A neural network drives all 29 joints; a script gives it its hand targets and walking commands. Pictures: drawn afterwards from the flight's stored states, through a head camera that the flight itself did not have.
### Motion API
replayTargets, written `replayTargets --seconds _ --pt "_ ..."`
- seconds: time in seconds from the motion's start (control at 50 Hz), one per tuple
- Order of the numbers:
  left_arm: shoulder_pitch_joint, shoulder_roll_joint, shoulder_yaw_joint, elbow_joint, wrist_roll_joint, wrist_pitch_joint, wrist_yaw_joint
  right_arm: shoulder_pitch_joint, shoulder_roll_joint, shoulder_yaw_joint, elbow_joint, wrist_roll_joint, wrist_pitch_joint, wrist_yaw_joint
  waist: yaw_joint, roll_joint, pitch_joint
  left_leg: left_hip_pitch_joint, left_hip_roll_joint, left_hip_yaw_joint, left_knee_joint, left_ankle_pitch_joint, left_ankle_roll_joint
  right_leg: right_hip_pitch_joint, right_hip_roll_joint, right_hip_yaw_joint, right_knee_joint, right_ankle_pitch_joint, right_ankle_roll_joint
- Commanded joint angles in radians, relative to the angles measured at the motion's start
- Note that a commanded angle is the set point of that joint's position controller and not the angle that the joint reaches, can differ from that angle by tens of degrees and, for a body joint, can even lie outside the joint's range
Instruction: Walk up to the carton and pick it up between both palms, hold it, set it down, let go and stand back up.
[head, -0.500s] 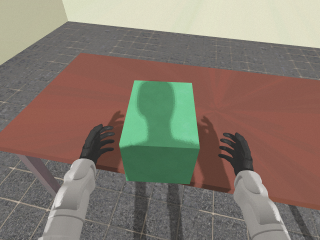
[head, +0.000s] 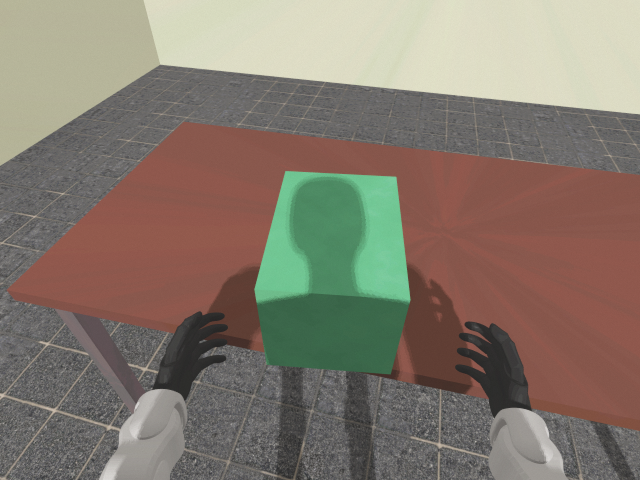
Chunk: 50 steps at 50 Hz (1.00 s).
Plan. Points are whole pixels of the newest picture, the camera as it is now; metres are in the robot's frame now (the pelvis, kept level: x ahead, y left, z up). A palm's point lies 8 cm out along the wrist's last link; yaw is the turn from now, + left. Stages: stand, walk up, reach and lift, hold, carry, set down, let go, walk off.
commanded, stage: set down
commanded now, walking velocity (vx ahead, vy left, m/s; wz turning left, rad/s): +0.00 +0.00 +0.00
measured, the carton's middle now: (334, 266) +0.45 +0.00 +0.02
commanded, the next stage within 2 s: let go in 0.92 s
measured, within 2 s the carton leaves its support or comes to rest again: neither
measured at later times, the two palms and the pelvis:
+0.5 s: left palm (155, 431) +0.21 +0.23 -0.01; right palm (501, 434) +0.21 -0.19 -0.01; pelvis +0.01 +0.00 +0.00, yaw +1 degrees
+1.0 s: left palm (157, 457) +0.20 +0.23 -0.05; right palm (502, 462) +0.19 -0.20 -0.05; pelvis +0.03 +0.00 +0.00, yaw +1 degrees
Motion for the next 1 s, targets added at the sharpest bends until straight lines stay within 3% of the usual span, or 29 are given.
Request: replayTargets --seconds 0.0,0.18,0.32,0.4,0.48,0.5,0.54,0.64,0.98 --pt "-0.264 0.116 0.055 -0.223 -0.006 -0.078 0.002 -0.216 -0.070 -0.027 -0.224 -0.010 -0.068 0.006 -0.003 0.085 -0.169 -0.010 0.018 -0.033 -0.077 0.114 -0.032 0.044 -0.029 0.044 -0.056 0.048 0.025" --pt "-0.223 0.134 0.047 -0.133 -0.015 -0.108 -0.001 -0.201 -0.080 -0.023 -0.168 -0.018 -0.083 0.022 0.009 0.065 -0.134 -0.055 0.022 -0.034 -0.078 0.046 -0.026 0.024 -0.037 0.044 -0.056 -0.036 0.020" --pt "-0.119 0.136 0.049 -0.101 0.002 -0.128 -0.010 -0.114 -0.100 -0.018 -0.093 -0.040 -0.111 0.033 0.004 0.067 -0.136 -0.028 0.023 -0.040 -0.064 0.131 -0.038 0.040 -0.035 0.038 -0.052 0.039 0.018" --pt "-0.066 0.150 0.070 -0.152 0.020 -0.128 -0.015 -0.070 -0.102 -0.014 -0.095 -0.044 -0.133 0.036 0.007 0.083 -0.113 -0.002 0.021 -0.042 -0.062 0.164 -0.047 0.036 -0.033 0.036 -0.063 0.049 0.016" --pt "-0.049 0.150 0.048 -0.161 0.003 -0.148 -0.009 -0.050 -0.104 -0.024 -0.111 -0.045 -0.157 0.045 0.005 0.075 -0.089 -0.018 0.025 -0.037 -0.061 0.125 -0.045 0.025 -0.038 0.034 -0.061 0.023 0.014" --pt "-0.025 0.143 0.037 -0.108 0.012 -0.137 -0.012 -0.030 -0.111 -0.014 -0.061 -0.052 -0.149 0.047 0.002 0.083 -0.059 -0.029 0.022 -0.034 -0.065 0.104 -0.045 0.018 -0.043 0.038 -0.066 0.011 0.012" --pt "-0.015 0.148 0.043 -0.140 0.015 -0.147 -0.015 -0.018 -0.100 -0.020 -0.088 -0.060 -0.158 0.050 0.011 0.077 -0.065 -0.040 0.023 -0.032 -0.065 0.101 -0.040 0.023 -0.044 0.036 -0.066 0.006 0.013" --pt "0.046 0.157 0.039 -0.144 0.013 -0.178 -0.010 0.039 -0.105 -0.015 -0.074 -0.061 -0.192 0.056 0.011 0.083 -0.091 -0.021 0.026 -0.036 -0.041 0.185 -0.049 0.032 -0.041 0.032 -0.050 0.082 0.016" --pt "0.132 0.111 0.073 0.018 0.122 -0.130 -0.017 0.066 -0.151 -0.017 0.173 -0.114 -0.275 0.100 0.018 0.077 -0.037 0.026 0.029 -0.030 -0.028 0.277 -0.053 0.051 -0.027 0.020 -0.064 0.153 0.011"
